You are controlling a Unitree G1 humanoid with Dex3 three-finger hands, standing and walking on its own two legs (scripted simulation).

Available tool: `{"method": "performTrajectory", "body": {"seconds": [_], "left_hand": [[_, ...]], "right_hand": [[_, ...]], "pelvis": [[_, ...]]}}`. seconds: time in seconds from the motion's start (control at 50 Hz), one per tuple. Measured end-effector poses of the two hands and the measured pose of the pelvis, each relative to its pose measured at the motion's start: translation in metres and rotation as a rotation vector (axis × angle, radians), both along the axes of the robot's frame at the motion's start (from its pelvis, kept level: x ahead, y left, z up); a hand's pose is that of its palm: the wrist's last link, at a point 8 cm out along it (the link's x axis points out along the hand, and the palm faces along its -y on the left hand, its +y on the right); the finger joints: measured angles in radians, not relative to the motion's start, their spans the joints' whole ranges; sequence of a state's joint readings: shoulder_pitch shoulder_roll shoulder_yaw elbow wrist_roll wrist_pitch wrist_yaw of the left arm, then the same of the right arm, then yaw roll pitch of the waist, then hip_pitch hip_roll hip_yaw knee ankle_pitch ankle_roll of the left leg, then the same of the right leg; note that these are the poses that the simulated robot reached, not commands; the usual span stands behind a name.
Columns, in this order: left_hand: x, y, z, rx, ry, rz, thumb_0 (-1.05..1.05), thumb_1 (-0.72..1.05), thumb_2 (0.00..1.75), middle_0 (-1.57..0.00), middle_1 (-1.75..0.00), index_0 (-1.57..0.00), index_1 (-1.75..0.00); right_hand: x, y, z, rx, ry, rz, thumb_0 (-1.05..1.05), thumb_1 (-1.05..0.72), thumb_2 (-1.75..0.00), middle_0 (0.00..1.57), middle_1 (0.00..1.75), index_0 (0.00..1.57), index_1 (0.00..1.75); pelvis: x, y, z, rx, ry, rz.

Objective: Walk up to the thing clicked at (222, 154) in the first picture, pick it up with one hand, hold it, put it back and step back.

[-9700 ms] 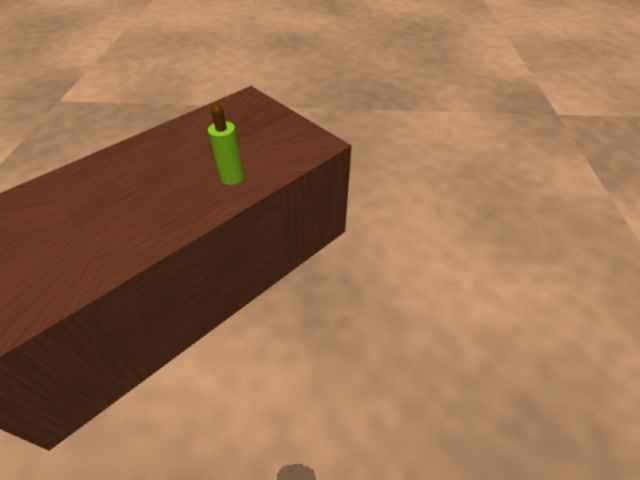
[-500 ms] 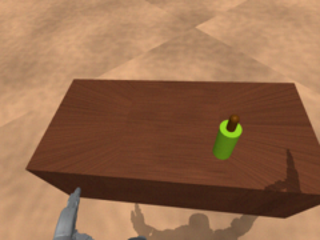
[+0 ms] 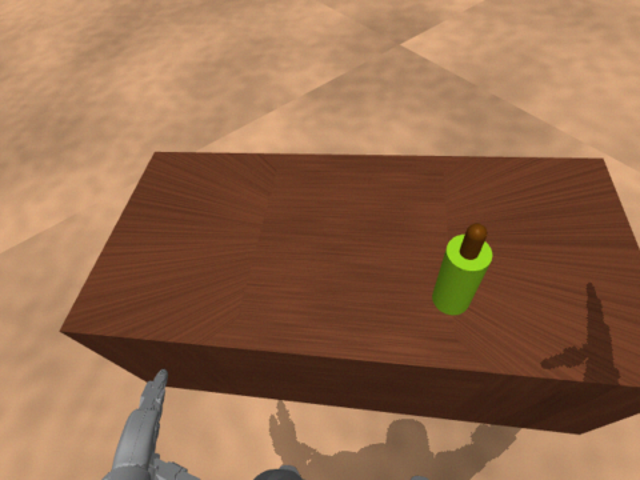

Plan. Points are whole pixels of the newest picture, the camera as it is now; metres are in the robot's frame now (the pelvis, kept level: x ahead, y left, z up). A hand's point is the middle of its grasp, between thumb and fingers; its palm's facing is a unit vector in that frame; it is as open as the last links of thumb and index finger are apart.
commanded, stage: approach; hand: right
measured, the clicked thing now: (462, 268) +0.50 -0.17 -0.17
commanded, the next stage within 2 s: close in in 0.54 s
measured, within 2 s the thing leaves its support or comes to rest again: neither
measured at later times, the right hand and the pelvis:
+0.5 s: hand (560, 299) +0.42 -0.30 -0.11, palm faces +0.12 +0.99 +0.07, open 17.7 cm; pelvis -0.04 +0.00 -0.10, yaw +3 degrees
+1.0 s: hand (479, 304) +0.46 -0.21 -0.22, palm faces +0.10 +0.99 +0.06, open 17.8 cm; pelvis -0.06 +0.00 -0.17, yaw +5 degrees
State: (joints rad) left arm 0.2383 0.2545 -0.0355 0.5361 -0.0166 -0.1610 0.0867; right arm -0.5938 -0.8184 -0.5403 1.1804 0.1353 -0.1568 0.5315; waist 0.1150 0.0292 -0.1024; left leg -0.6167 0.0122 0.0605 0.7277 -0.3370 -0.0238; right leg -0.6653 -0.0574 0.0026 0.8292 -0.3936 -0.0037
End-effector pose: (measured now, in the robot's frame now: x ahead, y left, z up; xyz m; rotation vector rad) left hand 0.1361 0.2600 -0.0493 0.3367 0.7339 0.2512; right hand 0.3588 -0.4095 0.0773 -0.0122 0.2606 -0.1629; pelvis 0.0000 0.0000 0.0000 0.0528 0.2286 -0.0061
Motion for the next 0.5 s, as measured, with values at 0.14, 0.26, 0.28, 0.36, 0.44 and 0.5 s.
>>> {"method": "performTrajectory", "body": {"seconds": [0.14,0.26,0.28,0.36,0.44,0.5], "left_hand": [[0.003,-0.01,-0.003,-0.005,-0.029,-0.044,-0.01,-0.54,0.05,-0.05,-0.04,-0.05,-0.05],[0.005,-0.015,-0.002,0.026,-0.108,-0.093,-0.01,-0.54,0.05,-0.05,-0.04,-0.05,-0.05],[0.005,-0.015,-0.002,0.039,-0.119,-0.098,-0.01,-0.54,0.05,-0.05,-0.04,-0.05,-0.05],[-0.004,-0.01,-0.003,0.097,-0.14,-0.109,-0.01,-0.54,0.05,-0.05,-0.04,-0.05,-0.05],[-0.019,-0.004,-0.01,0.16,-0.121,-0.106,-0.01,-0.54,0.05,-0.05,-0.04,-0.04,-0.05],[-0.028,-0.001,-0.017,0.201,-0.108,-0.104,-0.01,-0.54,0.05,-0.05,-0.04,-0.04,-0.05]], "right_hand": [[0.008,0.004,-0.015,0.025,-0.071,0.011,-0.02,0.57,-0.02,0.06,0.04,0.05,0.05],[0.017,0.022,-0.062,0.066,-0.152,0.033,-0.01,0.57,-0.01,0.06,0.04,0.06,0.05],[0.019,0.026,-0.073,0.072,-0.16,0.036,-0.01,0.58,-0.01,0.07,0.04,0.06,0.05],[0.024,0.04,-0.119,0.092,-0.181,0.038,-0.02,0.59,-0.01,0.07,0.04,0.06,0.05],[0.028,0.05,-0.164,0.091,-0.178,0.031,-0.02,0.6,0.0,0.07,0.04,0.06,0.04],[0.034,0.057,-0.19,0.079,-0.184,0.036,-0.02,0.6,0.0,0.07,0.04,0.06,0.04]], "pelvis": [[-0.006,0.0,-0.01,0.002,0.038,0.0],[-0.015,0.0,-0.033,0.008,0.101,0.002],[-0.017,-0.001,-0.038,0.01,0.112,0.004],[-0.023,-0.002,-0.059,0.018,0.154,0.013],[-0.031,-0.003,-0.08,0.03,0.19,0.024],[-0.037,-0.003,-0.096,0.04,0.219,0.031]]}}
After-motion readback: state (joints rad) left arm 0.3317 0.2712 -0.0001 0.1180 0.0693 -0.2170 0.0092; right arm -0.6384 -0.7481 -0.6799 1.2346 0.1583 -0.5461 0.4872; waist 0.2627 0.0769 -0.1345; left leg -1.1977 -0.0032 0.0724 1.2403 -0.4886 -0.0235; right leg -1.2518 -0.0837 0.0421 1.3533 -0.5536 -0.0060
